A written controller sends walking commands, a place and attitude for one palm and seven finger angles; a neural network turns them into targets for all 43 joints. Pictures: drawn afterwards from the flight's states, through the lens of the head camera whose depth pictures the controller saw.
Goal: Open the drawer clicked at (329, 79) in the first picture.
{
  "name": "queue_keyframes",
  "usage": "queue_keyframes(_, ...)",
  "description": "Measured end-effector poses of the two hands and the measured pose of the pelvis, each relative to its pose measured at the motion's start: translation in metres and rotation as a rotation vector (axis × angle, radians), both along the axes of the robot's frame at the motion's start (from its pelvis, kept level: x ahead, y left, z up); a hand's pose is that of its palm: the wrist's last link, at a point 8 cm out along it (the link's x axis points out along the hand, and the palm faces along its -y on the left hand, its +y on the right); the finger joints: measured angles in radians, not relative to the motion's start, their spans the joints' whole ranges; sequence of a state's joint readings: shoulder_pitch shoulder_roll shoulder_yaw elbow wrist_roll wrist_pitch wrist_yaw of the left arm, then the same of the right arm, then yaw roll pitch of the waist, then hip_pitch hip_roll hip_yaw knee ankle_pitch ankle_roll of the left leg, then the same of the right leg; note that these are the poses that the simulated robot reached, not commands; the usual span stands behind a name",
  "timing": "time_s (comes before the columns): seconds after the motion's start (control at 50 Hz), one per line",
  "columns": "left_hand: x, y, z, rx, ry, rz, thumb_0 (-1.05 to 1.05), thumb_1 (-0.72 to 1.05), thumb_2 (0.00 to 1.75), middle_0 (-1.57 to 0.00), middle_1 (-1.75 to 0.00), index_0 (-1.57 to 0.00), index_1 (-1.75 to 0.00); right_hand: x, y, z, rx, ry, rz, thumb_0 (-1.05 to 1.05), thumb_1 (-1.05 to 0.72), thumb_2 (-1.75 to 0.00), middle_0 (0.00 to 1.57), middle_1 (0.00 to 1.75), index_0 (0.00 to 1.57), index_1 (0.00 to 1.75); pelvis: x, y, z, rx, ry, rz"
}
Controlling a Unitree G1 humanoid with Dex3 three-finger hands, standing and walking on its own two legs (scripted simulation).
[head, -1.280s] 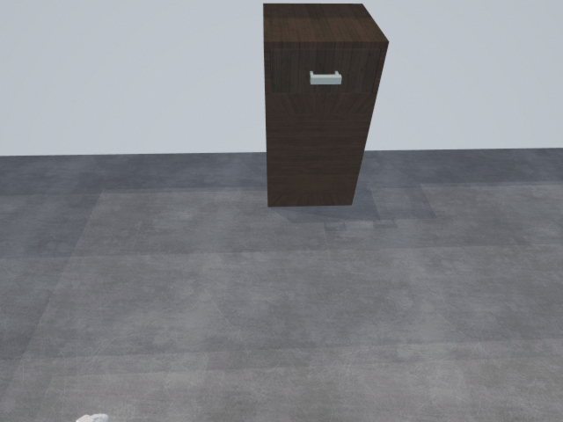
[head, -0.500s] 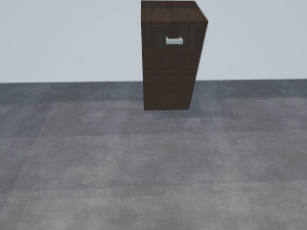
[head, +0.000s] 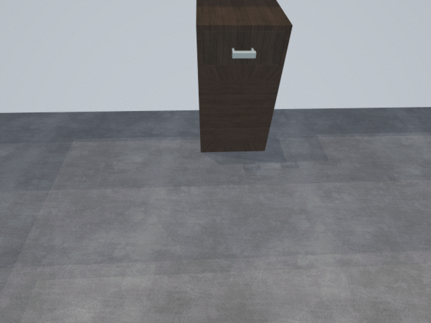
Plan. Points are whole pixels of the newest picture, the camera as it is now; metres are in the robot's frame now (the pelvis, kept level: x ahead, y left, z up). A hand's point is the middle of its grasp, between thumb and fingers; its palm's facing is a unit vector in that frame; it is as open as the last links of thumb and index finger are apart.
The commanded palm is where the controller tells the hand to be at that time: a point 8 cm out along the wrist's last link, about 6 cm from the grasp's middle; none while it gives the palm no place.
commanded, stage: look at it before walking up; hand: left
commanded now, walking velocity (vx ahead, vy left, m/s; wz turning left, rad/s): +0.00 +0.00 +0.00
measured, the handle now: (243, 52) +1.26 -0.06 -0.08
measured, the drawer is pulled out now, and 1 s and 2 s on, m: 0.00 0.00 0.00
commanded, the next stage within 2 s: walk to a spot facing it in 0.16 s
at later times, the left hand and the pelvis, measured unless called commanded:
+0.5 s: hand out of the picture +0.08 +0.23 -0.17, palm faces -0.09 -0.95 -0.31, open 7.4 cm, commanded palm none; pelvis +0.01 +0.00 -0.01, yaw -6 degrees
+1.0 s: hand out of the picture +0.09 +0.19 -0.17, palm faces -0.22 -0.96 -0.19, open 7.4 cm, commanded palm none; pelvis +0.07 +0.00 +0.00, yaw -19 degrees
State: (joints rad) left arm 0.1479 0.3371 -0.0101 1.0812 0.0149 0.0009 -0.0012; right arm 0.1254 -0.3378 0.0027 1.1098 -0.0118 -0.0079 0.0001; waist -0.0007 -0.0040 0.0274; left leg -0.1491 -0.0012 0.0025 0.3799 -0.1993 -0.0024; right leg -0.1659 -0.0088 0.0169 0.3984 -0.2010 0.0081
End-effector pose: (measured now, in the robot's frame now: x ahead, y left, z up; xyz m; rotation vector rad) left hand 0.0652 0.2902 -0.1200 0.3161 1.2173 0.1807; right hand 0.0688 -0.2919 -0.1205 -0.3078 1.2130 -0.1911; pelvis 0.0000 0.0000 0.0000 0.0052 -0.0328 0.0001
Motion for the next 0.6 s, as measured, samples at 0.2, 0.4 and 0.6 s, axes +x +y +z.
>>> queue_keyframes(0.2, 0.004, 0.001, -0.001, 0.001, 0.012, 0.004, 0.01, 0.91, 0.90, -0.21, -0.30, -0.20, -0.30, 0.007, 0.000, 0.001, -0.002, 0.005, -0.002, 0.00, -0.91, -0.90, 0.21, 0.30, 0.20, 0.30, 0.007, 0.000, 0.001, 0.000, 0.001, -0.001)
queue_keyframes(0.4, 0.013, -0.002, -0.003, 0.005, 0.018, -0.004, 0.01, 0.91, 0.90, -0.21, -0.30, -0.20, -0.30, 0.015, 0.003, -0.001, -0.001, -0.029, -0.028, 0.00, -0.91, -0.90, 0.21, 0.30, 0.20, 0.30, 0.010, 0.000, -0.002, 0.002, 0.008, -0.041)
queue_keyframes(0.6, 0.011, -0.045, -0.025, -0.043, 0.065, -0.079, 0.01, 0.91, 0.90, -0.20, -0.30, -0.20, -0.30, -0.020, 0.015, -0.036, 0.096, -0.053, -0.157, 0.00, -0.91, -0.90, 0.21, 0.30, 0.20, 0.30, 0.002, -0.015, -0.023, 0.032, -0.003, -0.169)
